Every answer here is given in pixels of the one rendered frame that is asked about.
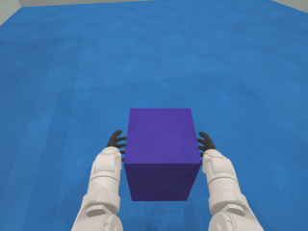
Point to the carton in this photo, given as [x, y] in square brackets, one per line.
[162, 157]

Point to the robot left upper arm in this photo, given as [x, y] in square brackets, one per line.
[105, 222]

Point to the robot right hand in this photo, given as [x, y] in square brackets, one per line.
[207, 142]

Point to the robot left forearm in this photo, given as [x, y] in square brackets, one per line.
[102, 195]

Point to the robot right forearm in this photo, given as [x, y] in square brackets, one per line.
[223, 185]

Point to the robot left hand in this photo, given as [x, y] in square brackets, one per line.
[114, 140]

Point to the robot right upper arm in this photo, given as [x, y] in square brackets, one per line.
[226, 221]

